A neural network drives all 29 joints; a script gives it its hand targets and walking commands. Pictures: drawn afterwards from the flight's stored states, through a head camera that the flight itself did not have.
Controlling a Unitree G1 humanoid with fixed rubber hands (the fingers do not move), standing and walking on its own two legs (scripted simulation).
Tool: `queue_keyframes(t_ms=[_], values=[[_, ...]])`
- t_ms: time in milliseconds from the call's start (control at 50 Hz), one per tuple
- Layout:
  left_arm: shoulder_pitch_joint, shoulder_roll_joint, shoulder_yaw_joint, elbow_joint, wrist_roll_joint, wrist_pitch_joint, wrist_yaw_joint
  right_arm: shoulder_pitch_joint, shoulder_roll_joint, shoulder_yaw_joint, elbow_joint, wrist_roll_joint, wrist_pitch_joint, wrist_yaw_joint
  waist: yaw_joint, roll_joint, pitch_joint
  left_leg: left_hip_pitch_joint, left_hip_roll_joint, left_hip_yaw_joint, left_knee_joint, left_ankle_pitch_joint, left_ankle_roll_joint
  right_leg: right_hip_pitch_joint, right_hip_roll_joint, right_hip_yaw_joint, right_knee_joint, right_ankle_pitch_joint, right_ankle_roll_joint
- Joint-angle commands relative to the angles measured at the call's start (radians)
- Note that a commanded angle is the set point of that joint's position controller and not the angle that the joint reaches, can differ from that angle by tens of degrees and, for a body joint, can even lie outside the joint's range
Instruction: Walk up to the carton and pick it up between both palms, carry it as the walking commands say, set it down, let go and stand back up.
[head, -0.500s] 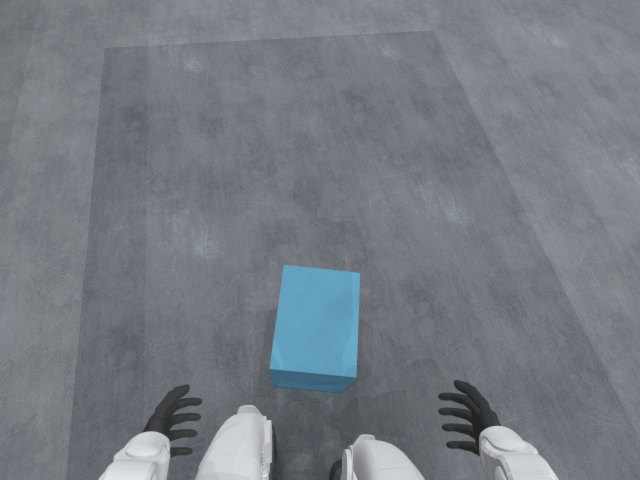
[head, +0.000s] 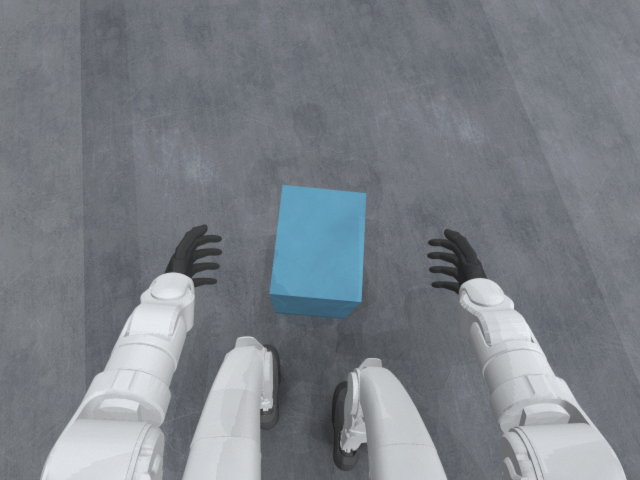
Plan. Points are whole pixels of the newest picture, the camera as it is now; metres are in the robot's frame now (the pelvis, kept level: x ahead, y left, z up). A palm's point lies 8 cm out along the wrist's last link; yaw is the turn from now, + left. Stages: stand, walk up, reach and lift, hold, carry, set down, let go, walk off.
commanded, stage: reach and lift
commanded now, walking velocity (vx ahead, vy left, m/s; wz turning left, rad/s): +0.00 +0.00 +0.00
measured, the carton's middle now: (316, 259) +0.49 +0.00 -0.53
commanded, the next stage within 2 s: none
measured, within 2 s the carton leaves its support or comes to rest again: neither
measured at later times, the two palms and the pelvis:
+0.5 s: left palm (208, 198) +0.47 +0.19 -0.14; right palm (432, 204) +0.48 -0.16 -0.13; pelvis +0.01 +0.01 -0.03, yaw -1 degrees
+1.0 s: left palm (230, 230) +0.46 +0.17 -0.27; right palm (415, 238) +0.46 -0.17 -0.26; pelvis -0.02 +0.00 -0.11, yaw -1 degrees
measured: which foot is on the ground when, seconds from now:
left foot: down 0.00-1.00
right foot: down 0.00-1.00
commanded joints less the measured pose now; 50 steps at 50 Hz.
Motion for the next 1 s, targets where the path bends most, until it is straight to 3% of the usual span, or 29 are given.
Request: queue_keyframes(t_ms=[0,140,280,400,540,640,760,840,940,980], values=[[-0.426,0.120,0.112,-0.085,-0.074,-0.083,0.050,-0.376,-0.130,-0.209,-0.080,0.078,-0.073,-0.033,-0.069,0.083,-0.741,0.423,-0.085,-0.132,-0.043,-0.064,-0.031,-0.216,0.007,0.043,-0.200,0.014,0.034],[-0.576,0.146,0.127,-0.089,-0.108,-0.142,0.089,-0.551,-0.187,-0.228,-0.138,0.112,-0.133,-0.067,-0.079,0.100,-1.112,0.476,-0.100,-0.134,0.017,0.161,-0.023,-0.192,0.047,0.036,-0.135,0.179,0.028],[-0.654,0.135,0.156,-0.058,-0.086,-0.192,0.114,-0.614,-0.214,-0.286,-0.069,0.082,-0.187,-0.077,-0.097,0.113,-1.190,0.497,-0.100,-0.166,0.053,0.302,-0.019,-0.341,0.070,0.041,-0.110,0.232,0.031],[-0.710,0.103,0.155,-0.068,-0.080,-0.245,0.111,-0.659,-0.197,-0.285,-0.042,0.089,-0.234,-0.060,-0.091,0.124,-1.270,0.522,-0.101,-0.187,0.084,0.443,-0.015,-0.450,0.071,0.054,-0.099,0.297,0.037],[-0.602,0.087,0.190,-0.074,-0.048,-0.287,0.079,-0.573,-0.161,-0.283,-0.085,0.072,-0.274,-0.047,-0.077,0.105,-1.369,0.534,-0.104,-0.195,0.125,0.627,0.002,-0.461,0.063,0.073,-0.089,0.419,0.046],[-0.624,0.064,0.185,-0.042,-0.036,-0.314,0.057,-0.590,-0.135,-0.280,-0.072,0.056,-0.299,-0.039,-0.082,0.107,-1.282,0.422,-0.100,-0.204,0.164,0.579,0.008,-0.574,0.060,0.073,-0.051,0.381,0.047],[-0.662,0.101,0.202,0.002,-0.021,-0.324,0.053,-0.636,-0.151,-0.285,-0.046,0.043,-0.301,-0.039,-0.074,0.081,-1.209,0.229,-0.102,-0.195,0.240,0.426,0.006,-0.685,0.060,0.060,0.046,0.295,0.046],[-0.745,0.155,0.201,-0.031,-0.033,-0.318,0.069,-0.721,-0.179,-0.280,-0.076,0.054,-0.287,-0.055,-0.065,0.054,-1.279,0.125,-0.110,-0.176,0.322,0.316,0.005,-0.693,0.060,0.049,0.135,0.233,0.048],[-0.846,0.251,0.187,-0.133,-0.081,-0.274,0.096,-0.819,-0.228,-0.255,-0.199,0.098,-0.239,-0.099,-0.057,0.023,-1.480,0.127,-0.122,-0.145,0.429,0.238,0.002,-0.631,0.059,0.031,0.237,0.166,0.056],[-0.875,0.276,0.176,-0.140,-0.104,-0.251,0.106,-0.858,-0.240,-0.237,-0.224,0.117,-0.216,-0.117,-0.046,0.007,-1.498,0.078,-0.125,-0.131,0.456,0.144,0.003,-0.594,0.056,0.029,0.273,0.089,0.055]])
